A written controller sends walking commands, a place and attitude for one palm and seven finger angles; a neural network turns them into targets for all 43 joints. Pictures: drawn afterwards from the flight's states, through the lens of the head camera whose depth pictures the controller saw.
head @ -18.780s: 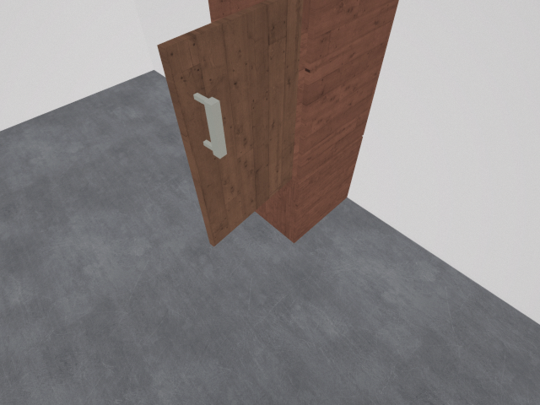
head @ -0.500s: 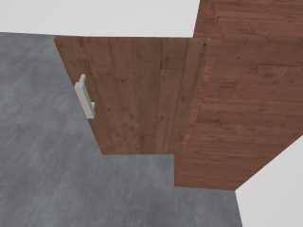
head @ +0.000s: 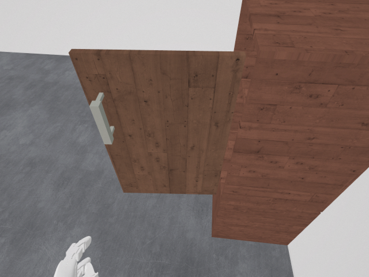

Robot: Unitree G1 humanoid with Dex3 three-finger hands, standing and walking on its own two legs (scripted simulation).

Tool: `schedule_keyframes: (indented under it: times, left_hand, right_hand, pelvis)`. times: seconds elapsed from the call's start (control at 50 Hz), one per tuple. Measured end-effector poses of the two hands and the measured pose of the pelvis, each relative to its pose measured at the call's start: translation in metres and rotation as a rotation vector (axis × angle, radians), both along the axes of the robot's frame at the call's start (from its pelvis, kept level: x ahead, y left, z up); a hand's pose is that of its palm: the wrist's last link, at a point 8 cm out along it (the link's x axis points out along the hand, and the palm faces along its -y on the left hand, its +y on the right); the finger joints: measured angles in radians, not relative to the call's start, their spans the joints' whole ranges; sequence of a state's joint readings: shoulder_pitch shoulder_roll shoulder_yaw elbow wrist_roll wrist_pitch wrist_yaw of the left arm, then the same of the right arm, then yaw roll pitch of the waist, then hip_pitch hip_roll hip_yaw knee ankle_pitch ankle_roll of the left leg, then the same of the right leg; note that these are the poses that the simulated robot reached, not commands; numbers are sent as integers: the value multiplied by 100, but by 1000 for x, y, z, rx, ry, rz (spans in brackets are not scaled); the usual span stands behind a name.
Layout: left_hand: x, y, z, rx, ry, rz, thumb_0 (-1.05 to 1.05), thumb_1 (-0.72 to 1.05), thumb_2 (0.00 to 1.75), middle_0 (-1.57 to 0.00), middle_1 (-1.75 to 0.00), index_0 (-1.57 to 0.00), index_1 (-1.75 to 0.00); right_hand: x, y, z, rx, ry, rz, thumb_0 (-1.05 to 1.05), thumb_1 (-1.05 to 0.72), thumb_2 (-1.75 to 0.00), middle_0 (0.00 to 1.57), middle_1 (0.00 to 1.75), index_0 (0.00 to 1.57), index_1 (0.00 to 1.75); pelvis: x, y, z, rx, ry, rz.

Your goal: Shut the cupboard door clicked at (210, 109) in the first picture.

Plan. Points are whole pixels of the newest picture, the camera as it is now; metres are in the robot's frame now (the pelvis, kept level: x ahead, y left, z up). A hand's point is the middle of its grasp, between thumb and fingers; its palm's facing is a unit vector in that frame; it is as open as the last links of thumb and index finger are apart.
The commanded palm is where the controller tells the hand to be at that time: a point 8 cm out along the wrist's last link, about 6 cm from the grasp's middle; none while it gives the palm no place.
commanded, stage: raise the hand and make a fist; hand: left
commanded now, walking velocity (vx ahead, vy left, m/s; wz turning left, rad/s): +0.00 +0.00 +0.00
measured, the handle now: (104, 119) +0.47 +0.23 +0.09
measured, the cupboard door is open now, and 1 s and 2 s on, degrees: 95 95 95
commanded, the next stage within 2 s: bring the fist close to the handle in 1.78 s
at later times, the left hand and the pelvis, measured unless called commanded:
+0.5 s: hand (105, 268) +0.14 +0.15 +0.02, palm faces +0.04 -1.00 -0.08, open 5.1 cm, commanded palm +0.13 +0.22 +0.00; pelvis -0.05 -0.04 -0.08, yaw +3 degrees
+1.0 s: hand (97, 241) +0.18 +0.18 +0.04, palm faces -0.02 -1.00 -0.06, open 3.2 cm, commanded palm +0.15 +0.24 +0.05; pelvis -0.03 +0.00 -0.04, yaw +1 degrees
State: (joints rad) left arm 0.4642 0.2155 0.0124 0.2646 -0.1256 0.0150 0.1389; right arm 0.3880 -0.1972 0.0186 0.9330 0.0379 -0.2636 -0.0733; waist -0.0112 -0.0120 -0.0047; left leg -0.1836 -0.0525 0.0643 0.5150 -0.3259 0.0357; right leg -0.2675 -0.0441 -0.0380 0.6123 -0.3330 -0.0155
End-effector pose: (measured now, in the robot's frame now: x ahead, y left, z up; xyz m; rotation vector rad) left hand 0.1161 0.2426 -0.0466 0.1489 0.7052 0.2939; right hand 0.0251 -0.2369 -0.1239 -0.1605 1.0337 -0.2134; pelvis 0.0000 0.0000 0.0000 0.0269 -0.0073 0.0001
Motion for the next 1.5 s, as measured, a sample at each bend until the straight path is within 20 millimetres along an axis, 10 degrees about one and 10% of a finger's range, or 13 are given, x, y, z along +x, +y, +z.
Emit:
schedule_keyframes:
  times: [0.08,0.14,0.3,0.4,0.5,0.6,0.76,0.98,1.16,1.5]
  left_hand:
    - [67,-25,70,-4,-460,-111,3,94,90,-25,-36,-25,-36]
    - [79,-47,81,-104,-710,-218,2,93,90,-29,-40,-29,-41]
    - [-12,-36,-6,-158,-502,-217,1,91,90,-43,-55,-43,-56]
    - [-40,-10,28,3,-649,-119,2,90,90,-52,-65,-52,-65]
    - [3,-35,71,-29,-893,-308,2,91,90,-60,-75,-60,-75]
    - [53,-52,51,-164,-626,-454,1,90,90,-70,-85,-70,-85]
    - [40,-2,84,-38,-654,-169,2,90,90,-84,-101,-84,-101]
    - [46,-13,83,-114,-653,-347,2,90,90,-105,-123,-105,-123]
    - [51,10,129,-38,-785,-248,2,90,90,-121,-140,-121,-141]
    - [66,9,154,-51,-767,-259,2,90,90,-129,-150,-129,-150]
  right_hand:
    - [44,-22,7,-19,-224,59,1,-91,-90,20,30,20,30]
    - [76,-35,23,-49,-357,93,1,-91,-90,20,30,20,30]
    - [140,-54,48,-137,-527,244,1,-90,-90,20,30,20,30]
    - [160,-36,30,-110,-568,313,1,-90,-90,19,30,20,30]
    - [149,-6,1,-20,-532,311,1,-90,-90,20,30,20,30]
    - [111,6,-9,52,-417,199,1,-90,-90,20,30,20,30]
    - [72,-8,-1,-8,-276,120,1,-90,-90,20,30,20,30]
    - [112,-2,22,-77,-394,181,1,-90,-90,20,30,20,30]
    - [143,34,45,0,-504,250,1,-90,-90,20,30,20,30]
    - [123,20,42,6,-432,240,1,-90,-90,20,30,20,30]
  pelvis:
    - [-13,-5,-9,-13,41,27]
    - [-24,-17,-22,-1,103,12]
    - [-46,-40,-56,-12,168,24]
    - [-51,-41,-70,-49,186,57]
    - [-55,-38,-75,-67,183,66]
    - [-50,-33,-63,-46,180,40]
    - [-27,-18,-43,-37,167,18]
    - [-27,0,-41,-55,152,31]
    - [-20,4,-31,-62,107,39]
    - [-19,-5,-16,-51,53,41]
